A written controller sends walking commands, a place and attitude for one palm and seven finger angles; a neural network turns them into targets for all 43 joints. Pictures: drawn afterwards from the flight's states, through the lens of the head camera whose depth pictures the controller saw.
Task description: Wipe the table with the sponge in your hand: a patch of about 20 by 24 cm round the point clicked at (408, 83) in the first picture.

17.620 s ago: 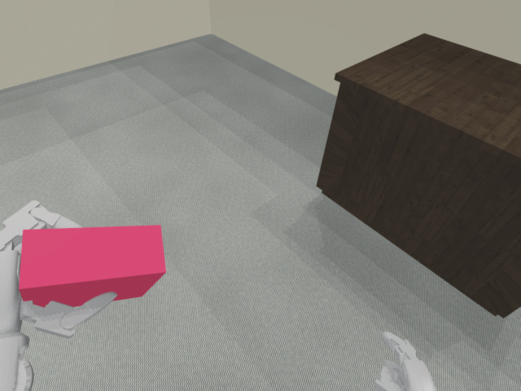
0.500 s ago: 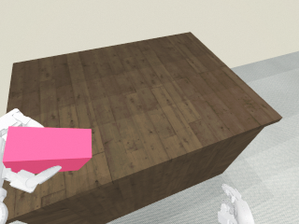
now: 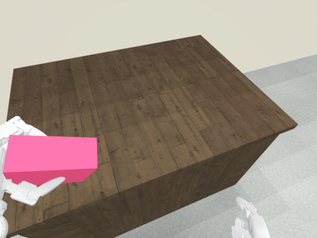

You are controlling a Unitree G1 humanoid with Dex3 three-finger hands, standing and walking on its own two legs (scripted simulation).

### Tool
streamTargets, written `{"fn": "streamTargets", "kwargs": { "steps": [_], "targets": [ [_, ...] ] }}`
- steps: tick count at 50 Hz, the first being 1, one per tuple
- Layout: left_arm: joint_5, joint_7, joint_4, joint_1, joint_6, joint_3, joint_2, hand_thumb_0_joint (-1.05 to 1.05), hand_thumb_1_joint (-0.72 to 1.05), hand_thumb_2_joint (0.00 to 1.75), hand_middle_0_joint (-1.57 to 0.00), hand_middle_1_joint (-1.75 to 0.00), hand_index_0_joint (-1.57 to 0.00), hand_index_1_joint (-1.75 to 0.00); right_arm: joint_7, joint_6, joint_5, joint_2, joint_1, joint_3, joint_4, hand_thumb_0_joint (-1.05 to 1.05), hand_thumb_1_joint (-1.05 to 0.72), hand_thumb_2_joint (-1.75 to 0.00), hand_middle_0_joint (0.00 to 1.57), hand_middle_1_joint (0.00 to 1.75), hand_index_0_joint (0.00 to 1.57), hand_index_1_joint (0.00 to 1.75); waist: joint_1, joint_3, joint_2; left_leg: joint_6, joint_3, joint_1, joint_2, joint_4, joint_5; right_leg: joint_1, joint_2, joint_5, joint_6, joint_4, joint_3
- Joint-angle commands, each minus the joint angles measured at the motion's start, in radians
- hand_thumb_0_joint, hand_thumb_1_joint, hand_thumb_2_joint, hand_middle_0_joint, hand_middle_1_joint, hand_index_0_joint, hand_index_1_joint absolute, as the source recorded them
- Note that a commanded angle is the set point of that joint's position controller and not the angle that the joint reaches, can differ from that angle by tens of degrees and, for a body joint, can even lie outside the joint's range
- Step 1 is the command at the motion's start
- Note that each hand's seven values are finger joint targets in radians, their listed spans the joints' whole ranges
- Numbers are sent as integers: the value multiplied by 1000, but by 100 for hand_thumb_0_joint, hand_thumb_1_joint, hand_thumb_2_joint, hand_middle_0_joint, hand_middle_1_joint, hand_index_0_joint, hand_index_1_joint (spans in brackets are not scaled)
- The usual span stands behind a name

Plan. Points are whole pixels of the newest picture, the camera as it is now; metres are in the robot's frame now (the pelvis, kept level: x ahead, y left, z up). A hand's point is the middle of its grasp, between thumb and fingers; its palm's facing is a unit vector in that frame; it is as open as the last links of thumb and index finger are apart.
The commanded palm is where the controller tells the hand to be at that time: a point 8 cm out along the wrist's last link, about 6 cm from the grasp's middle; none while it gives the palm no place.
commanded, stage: shuffle to correct the standing spot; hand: left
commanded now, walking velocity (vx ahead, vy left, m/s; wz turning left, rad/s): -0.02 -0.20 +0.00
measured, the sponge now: (66, 162) +0.23 +0.20 +0.14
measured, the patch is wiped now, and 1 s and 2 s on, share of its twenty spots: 0.00 0.00 0.00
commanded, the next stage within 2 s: come to a stop and stand still in 1.08 s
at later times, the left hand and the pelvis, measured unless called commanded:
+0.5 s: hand (36, 163) +0.22 +0.24 +0.16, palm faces +0.33 -0.85 -0.41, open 10.0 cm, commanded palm +0.16 +0.28 +0.18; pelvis +0.00 -0.01 +0.00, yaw +0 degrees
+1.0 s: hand (34, 165) +0.21 +0.24 +0.16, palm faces +0.33 -0.85 -0.40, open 10.0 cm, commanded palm +0.16 +0.28 +0.18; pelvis +0.00 +0.00 +0.00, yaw +1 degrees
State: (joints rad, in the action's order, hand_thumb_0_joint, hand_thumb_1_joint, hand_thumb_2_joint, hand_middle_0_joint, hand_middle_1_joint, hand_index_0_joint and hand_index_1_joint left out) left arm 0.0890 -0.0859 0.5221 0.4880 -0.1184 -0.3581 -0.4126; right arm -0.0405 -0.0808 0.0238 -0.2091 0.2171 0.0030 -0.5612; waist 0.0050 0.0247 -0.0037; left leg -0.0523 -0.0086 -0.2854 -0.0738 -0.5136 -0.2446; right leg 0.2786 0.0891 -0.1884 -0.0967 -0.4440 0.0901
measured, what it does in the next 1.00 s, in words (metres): stands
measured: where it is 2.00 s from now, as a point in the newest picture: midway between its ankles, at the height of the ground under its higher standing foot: outside the picture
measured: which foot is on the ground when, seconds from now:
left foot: down 0.00-1.00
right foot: down 0.00-1.00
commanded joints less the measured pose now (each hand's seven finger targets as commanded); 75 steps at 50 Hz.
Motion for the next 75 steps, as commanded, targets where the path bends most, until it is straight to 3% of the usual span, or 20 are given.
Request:
{"fn": "streamTargets", "kwargs": {
  "steps": [1,3,14,18,23,29,34,43,51,60,61,62,63,64,65,67,72,73,74,75],
  "targets": [
    [11,-19,205,-57,-66,-137,-174,0,10,130,-120,-160,-120,-160,-6,-57,0,-125,-86,46,161,0,-90,-90,20,30,20,30,-9,-145,-71,81,-89,23,-89,80,43,-81,-159,89,64,89,-150],
    [14,-18,193,-50,-63,-137,-172,0,10,130,-120,-160,-120,-160,-3,-56,3,-126,-79,49,162,0,-90,-90,20,30,20,30,-7,-152,-29,75,-63,38,-70,37,29,-65,-177,98,59,106,-171],
    [22,-21,237,-60,-63,-138,-187,0,10,130,-120,-160,-120,-160,-6,-52,7,-123,-99,42,158,0,-90,-90,20,30,20,30,-3,-151,-64,76,-78,55,-70,53,73,-55,-175,117,51,86,-158],
    [17,-23,189,-62,-58,-133,-171,0,10,130,-120,-160,-120,-160,-4,-48,5,-124,-87,44,159,0,-90,-90,20,30,20,30,-5,-127,-26,76,-62,21,-58,32,-38,-35,-186,16,67,130,-180],
    [21,-25,200,-81,-55,-116,-160,0,10,130,-120,-160,-120,-160,-1,-47,7,-123,-84,41,156,0,-90,-90,20,30,20,30,0,-133,10,72,-44,65,-33,-29,-58,34,-215,-42,44,154,-201],
    [16,-26,261,-70,-64,-146,-206,0,10,130,-120,-160,-120,-160,-5,-48,4,-122,-112,37,161,0,-90,-90,20,30,20,30,-8,-156,-110,90,-100,49,-92,86,102,-75,-157,111,76,71,-139],
    [22,-18,227,-38,-58,-138,-185,0,10,130,-120,-160,-120,-160,-2,-48,7,-125,-96,44,161,0,-90,-90,20,30,20,30,-6,-171,-75,76,-82,53,-82,51,157,-109,-166,186,60,72,-132],
    [22,-22,203,-64,-54,-123,-168,0,10,130,-120,-160,-120,-160,-2,-45,7,-124,-88,42,160,0,-90,-90,20,30,20,30,-2,-134,-13,71,-54,44,-43,0,-46,-5,-201,0,47,135,-184],
    [19,-29,236,-84,-58,-122,-170,0,10,130,-120,-160,-120,-160,-6,-48,2,-124,-103,41,156,0,-90,-90,20,30,20,30,-5,-153,-82,83,-91,36,-74,60,39,-56,-172,72,65,89,-154],
    [21,-24,199,-42,-56,-125,-166,0,10,130,-120,-160,-120,-160,-1,-47,4,-124,-100,36,159,0,-90,-90,20,30,20,30,-4,-152,-60,77,-73,26,-61,47,37,-77,-177,92,61,104,-149],
    [-136,5,324,-1006,-161,-679,-907,0,10,130,-120,-160,-120,-160,-19,-125,-34,-152,169,96,18,0,-90,-90,20,30,20,30,-17,20,182,65,149,-68,7,8,33,-39,-118,159,277,206,-134],
    [-41,53,-168,-535,-123,-301,-342,0,10,130,-120,-160,-120,-160,-17,-125,-20,-86,19,76,74,0,-90,-90,20,30,20,30,-26,-133,158,83,99,-27,80,-31,85,-95,-179,184,182,147,-172],
    [-25,72,-237,-277,-118,-219,-253,0,10,130,-120,-160,-120,-160,-6,-145,-5,-137,15,86,137,0,-90,-90,20,30,20,30,-75,-94,56,60,107,12,72,-68,42,-67,-189,256,185,160,-269],
    [8,80,-119,-182,-142,-97,-105,0,10,130,-120,-160,-120,-160,22,-150,6,-133,-9,77,145,0,-90,-90,20,30,20,30,-53,-129,-128,73,112,72,41,18,47,-106,-192,362,185,88,-216],
    [7,72,19,-175,-165,-94,-119,0,10,130,-120,-160,-120,-160,31,-148,1,-143,4,72,154,0,-90,-90,20,30,20,30,-44,-177,-180,87,78,43,7,76,81,-180,-178,292,191,-5,-169],
    [3,44,121,-120,-176,-91,-127,0,10,130,-120,-160,-120,-160,41,-153,2,-129,-50,57,167,0,-90,-90,20,30,20,30,-67,-173,-132,106,42,-28,-22,66,53,-202,-163,117,188,-37,-164],
    [0,-16,147,-90,-181,-197,-204,0,10,130,-120,-160,-120,-160,16,-166,1,-100,-58,38,149,0,-90,-90,20,30,20,30,-50,-117,199,79,29,6,71,-69,-76,-44,-240,-244,115,236,-295],
    [0,-23,150,-107,-184,-206,-205,0,10,130,-120,-160,-120,-160,9,-168,-3,-100,-53,36,139,0,-90,-90,20,30,20,30,-42,-121,183,77,13,20,72,-65,-56,-33,-256,-251,87,238,-304],
    [-5,-36,176,-126,-186,-237,-237,0,10,130,-120,-160,-120,-160,3,-164,-4,-105,-79,28,123,0,-90,-90,20,30,20,30,-35,-125,97,78,1,70,65,-22,-31,-7,-249,-220,70,221,-294],
    [-3,-35,155,-137,-193,-197,-189,0,10,130,-120,-160,-120,-160,-3,-165,-10,-104,-70,27,116,0,-90,-90,20,30,20,30,-28,-137,45,82,-13,90,60,21,-14,-20,-236,-200,64,195,-255]
  ]
}}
